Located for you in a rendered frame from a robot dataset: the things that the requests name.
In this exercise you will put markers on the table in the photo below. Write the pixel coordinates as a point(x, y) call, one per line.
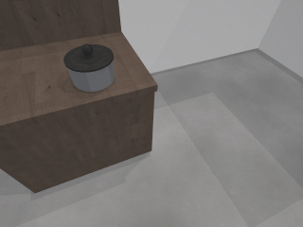
point(51, 132)

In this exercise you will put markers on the knob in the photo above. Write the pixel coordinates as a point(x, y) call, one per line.
point(87, 49)

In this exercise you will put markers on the lid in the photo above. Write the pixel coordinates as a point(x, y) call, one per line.
point(76, 61)

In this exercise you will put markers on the pot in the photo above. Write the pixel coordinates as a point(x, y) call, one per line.
point(93, 81)

